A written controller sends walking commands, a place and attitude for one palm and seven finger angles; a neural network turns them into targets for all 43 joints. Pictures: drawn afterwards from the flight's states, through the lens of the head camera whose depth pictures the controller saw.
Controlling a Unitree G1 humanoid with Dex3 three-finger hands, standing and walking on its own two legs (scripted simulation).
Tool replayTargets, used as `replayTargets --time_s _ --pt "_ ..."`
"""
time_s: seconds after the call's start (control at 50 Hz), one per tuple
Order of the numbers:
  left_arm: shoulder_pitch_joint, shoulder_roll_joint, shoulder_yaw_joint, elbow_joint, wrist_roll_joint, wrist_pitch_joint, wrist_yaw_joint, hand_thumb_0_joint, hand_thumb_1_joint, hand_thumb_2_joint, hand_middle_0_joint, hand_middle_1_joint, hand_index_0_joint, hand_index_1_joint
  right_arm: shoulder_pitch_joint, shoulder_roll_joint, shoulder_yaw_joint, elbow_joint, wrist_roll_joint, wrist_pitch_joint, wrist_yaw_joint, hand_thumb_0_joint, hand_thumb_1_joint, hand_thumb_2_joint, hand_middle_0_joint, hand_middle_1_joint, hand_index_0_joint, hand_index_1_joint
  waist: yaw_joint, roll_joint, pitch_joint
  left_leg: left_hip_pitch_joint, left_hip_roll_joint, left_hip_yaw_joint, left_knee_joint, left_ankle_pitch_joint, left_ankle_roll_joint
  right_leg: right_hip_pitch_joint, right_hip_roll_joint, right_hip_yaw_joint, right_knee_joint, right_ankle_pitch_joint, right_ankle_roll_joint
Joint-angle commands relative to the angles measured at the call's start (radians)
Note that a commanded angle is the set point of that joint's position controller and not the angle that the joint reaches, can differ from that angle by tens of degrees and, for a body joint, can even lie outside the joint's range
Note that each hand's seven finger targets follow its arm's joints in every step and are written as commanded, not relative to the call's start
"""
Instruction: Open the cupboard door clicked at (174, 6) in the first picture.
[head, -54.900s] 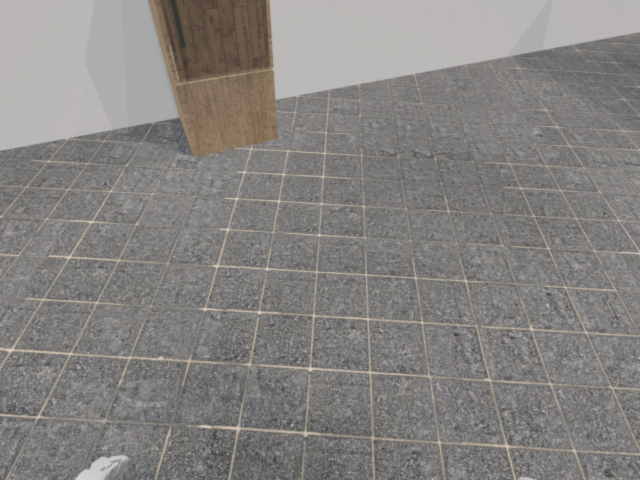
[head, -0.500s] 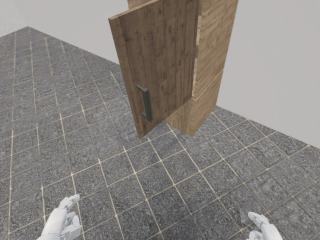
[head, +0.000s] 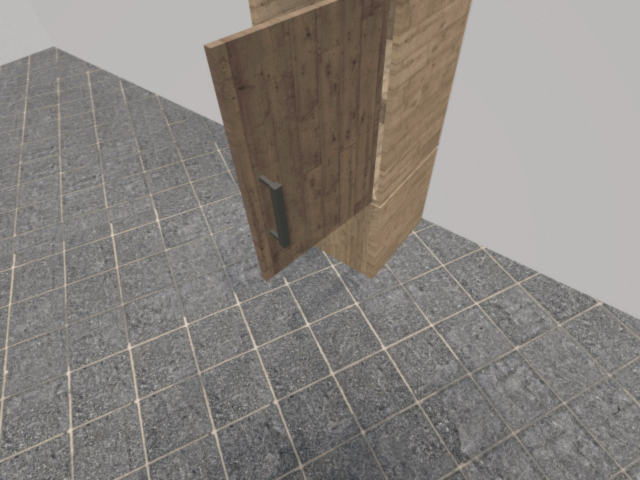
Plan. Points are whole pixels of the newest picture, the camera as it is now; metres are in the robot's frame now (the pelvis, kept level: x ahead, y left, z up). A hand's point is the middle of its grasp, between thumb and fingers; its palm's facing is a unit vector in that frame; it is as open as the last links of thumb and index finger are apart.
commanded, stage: let the arm hang, fingers relaxed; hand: left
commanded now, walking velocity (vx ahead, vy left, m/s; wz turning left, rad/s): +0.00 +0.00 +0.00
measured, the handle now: (274, 213) +0.65 +0.14 -0.11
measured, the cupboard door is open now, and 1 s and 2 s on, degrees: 82 82 82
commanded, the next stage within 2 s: look to check the result in 0.42 s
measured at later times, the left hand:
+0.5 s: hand out of the picture +0.11 +0.22 -0.16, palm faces -0.02 -0.96 -0.29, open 7.3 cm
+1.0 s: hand out of the picture +0.11 +0.24 -0.15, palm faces -0.02 -0.94 -0.33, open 7.3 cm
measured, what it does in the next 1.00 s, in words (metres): stands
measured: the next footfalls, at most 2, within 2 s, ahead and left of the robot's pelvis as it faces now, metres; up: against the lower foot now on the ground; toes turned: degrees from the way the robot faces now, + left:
none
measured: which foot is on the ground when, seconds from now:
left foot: down 0.00-1.00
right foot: down 0.00-1.00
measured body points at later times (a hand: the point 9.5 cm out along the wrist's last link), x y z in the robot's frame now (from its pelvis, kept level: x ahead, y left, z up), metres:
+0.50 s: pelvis +0.03 +0.00 +0.00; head +0.04 -0.01 +0.45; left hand +0.11 +0.27 -0.13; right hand +0.07 -0.27 -0.15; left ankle +0.02 +0.12 -0.74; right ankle +0.03 -0.06 -0.74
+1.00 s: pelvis +0.05 +0.00 +0.01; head +0.07 -0.01 +0.45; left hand +0.11 +0.29 -0.13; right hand +0.10 -0.27 -0.15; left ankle +0.02 +0.12 -0.74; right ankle +0.03 -0.06 -0.74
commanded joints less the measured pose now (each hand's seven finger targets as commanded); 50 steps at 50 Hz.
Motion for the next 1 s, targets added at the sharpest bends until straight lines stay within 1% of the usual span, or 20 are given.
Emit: replayTargets --time_s 0.0,0.1,0.12,0.18,0.26,0.28,0.32,0.34,0.36,0.38,0.44,0.52,0.58,0.62,0.64,0.76,0.82,0.86,0.88,0.98 --pt "-0.049 0.169 0.029 -0.054 -0.004 -0.021 0.011 0.0 0.9 0.9 -0.2 -0.3 -0.2 -0.3 0.015 -0.154 -0.031 -0.032 -0.003 -0.023 -0.014 0.0 -0.9 -0.9 0.2 0.3 0.2 0.3 0.002 -0.084 0.006 -0.027 0.078 -0.092 -0.066 -0.039 0.039 -0.017 -0.191 0.244 -0.186 -0.226 0.02" --pt "-0.064 0.17 0.031 -0.05 -0.005 -0.024 0.014 0.0 0.9 0.9 -0.2 -0.3 -0.2 -0.3 0.002 -0.154 -0.028 -0.023 -0.003 -0.029 -0.015 0.0 -0.9 -0.9 0.2 0.3 0.2 0.3 0.007 -0.085 -0.005 -0.028 0.086 -0.097 -0.088 0.005 0.038 0.028 -0.184 0.23 -0.163 -0.126 0.035" --pt "-0.068 0.168 0.031 -0.052 -0.006 -0.025 0.014 0.0 0.9 0.9 -0.2 -0.3 -0.2 -0.3 0.0 -0.156 -0.027 -0.022 -0.002 -0.031 -0.015 0.0 -0.9 -0.9 0.2 0.3 0.2 0.3 0.007 -0.07 -0.008 -0.029 0.089 -0.098 -0.096 0.013 0.036 0.038 -0.182 0.23 -0.159 -0.103 0.037" --pt "-0.07 0.168 0.033 -0.052 -0.006 -0.03 0.016 0.0 0.9 0.9 -0.2 -0.3 -0.2 -0.3 -0.015 -0.16 -0.027 -0.024 0.0 -0.037 -0.017 0.0 -0.9 -0.9 0.2 0.3 0.2 0.3 0.011 -0.066 -0.033 -0.013 0.094 -0.099 -0.1 0.064 0.034 0.07 -0.179 0.216 -0.138 0.011 0.044" --pt "-0.079 0.161 0.03 -0.049 -0.007 -0.034 0.017 0.0 0.9 0.9 -0.2 -0.3 -0.2 -0.3 -0.034 -0.161 -0.025 -0.025 0.0 -0.041 -0.021 0.0 -0.9 -0.9 0.2 0.3 0.2 0.3 0.008 -0.036 -0.062 0.012 0.104 -0.102 -0.116 0.102 0.029 0.103 -0.181 0.204 -0.115 0.123 0.04" --pt "-0.078 0.166 0.032 -0.051 -0.006 -0.034 0.017 0.0 0.9 0.9 -0.2 -0.3 -0.2 -0.3 -0.04 -0.164 -0.025 -0.027 0.002 -0.042 -0.022 0.0 -0.9 -0.9 0.2 0.3 0.2 0.3 0.01 -0.051 -0.058 0.016 0.104 -0.102 -0.114 0.121 0.03 0.102 -0.178 0.196 -0.11 0.155 0.044" --pt "-0.084 0.162 0.03 -0.05 -0.007 -0.035 0.018 0.0 0.9 0.9 -0.2 -0.3 -0.2 -0.3 -0.043 -0.164 -0.025 -0.026 0.0 -0.042 -0.024 0.0 -0.9 -0.9 0.2 0.3 0.2 0.3 0.007 -0.042 -0.066 0.023 0.107 -0.101 -0.119 0.13 0.027 0.116 -0.18 0.198 -0.108 0.187 0.045" --pt "-0.083 0.161 0.031 -0.05 -0.007 -0.036 0.018 0.0 0.9 0.9 -0.2 -0.3 -0.2 -0.3 -0.049 -0.167 -0.025 -0.027 0.0 -0.043 -0.024 0.0 -0.9 -0.9 0.2 0.3 0.2 0.3 0.007 -0.028 -0.072 0.03 0.109 -0.099 -0.121 0.132 0.026 0.119 -0.182 0.197 -0.108 0.191 0.041" --pt "-0.086 0.16 0.029 -0.048 -0.007 -0.035 0.017 0.0 0.9 0.9 -0.2 -0.3 -0.2 -0.3 -0.058 -0.167 -0.024 -0.028 0.0 -0.043 -0.024 0.0 -0.9 -0.9 0.2 0.3 0.2 0.3 0.007 -0.026 -0.065 0.034 0.11 -0.102 -0.128 0.13 0.025 0.11 -0.18 0.196 -0.108 0.181 0.036" --pt "-0.08 0.162 0.032 -0.05 -0.005 -0.036 0.017 0.0 0.9 0.9 -0.2 -0.3 -0.2 -0.3 -0.06 -0.172 -0.025 -0.032 0.002 -0.044 -0.024 0.0 -0.9 -0.9 0.2 0.3 0.2 0.3 0.009 -0.036 -0.075 0.046 0.109 -0.1 -0.121 0.145 0.027 0.112 -0.178 0.194 -0.109 0.196 0.041" --pt "-0.083 0.158 0.027 -0.046 -0.007 -0.036 0.017 0.0 0.9 0.9 -0.2 -0.3 -0.2 -0.3 -0.07 -0.174 -0.023 -0.031 0.001 -0.044 -0.025 0.0 -0.9 -0.9 0.2 0.3 0.2 0.3 0.005 -0.022 -0.072 0.056 0.113 -0.099 -0.129 0.148 0.024 0.111 -0.18 0.195 -0.112 0.201 0.036" --pt "-0.084 0.163 0.028 -0.045 -0.006 -0.037 0.017 0.0 0.9 0.9 -0.2 -0.3 -0.2 -0.3 -0.079 -0.178 -0.025 -0.035 0.002 -0.043 -0.025 0.0 -0.9 -0.9 0.2 0.3 0.2 0.3 0.003 -0.028 -0.078 0.07 0.113 -0.097 -0.128 0.147 0.024 0.113 -0.181 0.198 -0.121 0.208 0.04" --pt "-0.08 0.163 0.028 -0.045 -0.005 -0.037 0.017 0.0 0.9 0.9 -0.2 -0.3 -0.2 -0.3 -0.088 -0.187 -0.025 -0.039 0.003 -0.041 -0.025 0.0 -0.9 -0.9 0.2 0.3 0.2 0.3 0.004 -0.041 -0.064 0.074 0.113 -0.098 -0.13 0.136 0.026 0.098 -0.176 0.199 -0.13 0.187 0.04" --pt "-0.082 0.165 0.026 -0.043 -0.006 -0.037 0.016 0.0 0.9 0.9 -0.2 -0.3 -0.2 -0.3 -0.089 -0.186 -0.025 -0.037 0.002 -0.042 -0.025 0.0 -0.9 -0.9 0.2 0.3 0.2 0.3 0.001 -0.034 -0.071 0.084 0.115 -0.101 -0.132 0.15 0.026 0.104 -0.18 0.199 -0.127 0.205 0.038" --pt "-0.082 0.166 0.025 -0.041 -0.006 -0.037 0.016 0.0 0.9 0.9 -0.2 -0.3 -0.2 -0.3 -0.089 -0.189 -0.025 -0.038 0.002 -0.042 -0.025 0.0 -0.9 -0.9 0.2 0.3 0.2 0.3 0.001 -0.043 -0.078 0.087 0.118 -0.1 -0.135 0.15 0.026 0.108 -0.179 0.197 -0.126 0.202 0.036" --pt "-0.082 0.173 0.022 -0.039 -0.006 -0.038 0.015 0.0 0.9 0.9 -0.2 -0.3 -0.2 -0.3 -0.102 -0.198 -0.026 -0.039 0.003 -0.042 -0.025 0.0 -0.9 -0.9 0.2 0.3 0.2 0.3 0.0 -0.048 -0.078 0.101 0.119 -0.103 -0.137 0.162 0.027 0.104 -0.179 0.198 -0.126 0.212 0.033" --pt "-0.082 0.18 0.022 -0.039 -0.006 -0.037 0.016 0.0 0.9 0.9 -0.2 -0.3 -0.2 -0.3 -0.104 -0.198 -0.025 -0.036 0.005 -0.041 -0.024 0.0 -0.9 -0.9 0.2 0.3 0.2 0.3 0.002 -0.047 -0.072 0.1 0.118 -0.101 -0.139 0.158 0.027 0.106 -0.181 0.196 -0.129 0.213 0.037" --pt "-0.082 0.181 0.022 -0.04 -0.007 -0.038 0.015 0.0 0.9 0.9 -0.2 -0.3 -0.2 -0.3 -0.106 -0.203 -0.025 -0.037 0.004 -0.041 -0.024 0.0 -0.9 -0.9 0.2 0.3 0.2 0.3 0.003 -0.061 -0.071 0.097 0.118 -0.101 -0.139 0.16 0.027 0.11 -0.181 0.196 -0.13 0.218 0.039" --pt "-0.077 0.185 0.025 -0.041 -0.005 -0.039 0.017 0.0 0.9 0.9 -0.2 -0.3 -0.2 -0.3 -0.104 -0.204 -0.027 -0.038 0.006 -0.041 -0.024 0.0 -0.9 -0.9 0.2 0.3 0.2 0.3 0.004 -0.065 -0.085 0.107 0.115 -0.1 -0.133 0.167 0.028 0.114 -0.18 0.196 -0.13 0.231 0.042" --pt "-0.081 0.19 0.025 -0.046 -0.006 -0.04 0.017 0.0 0.9 0.9 -0.2 -0.3 -0.2 -0.3 -0.107 -0.208 -0.026 -0.037 0.006 -0.043 -0.024 0.0 -0.9 -0.9 0.2 0.3 0.2 0.3 0.004 -0.05 -0.097 0.115 0.118 -0.099 -0.131 0.199 0.027 0.126 -0.182 0.192 -0.118 0.275 0.039"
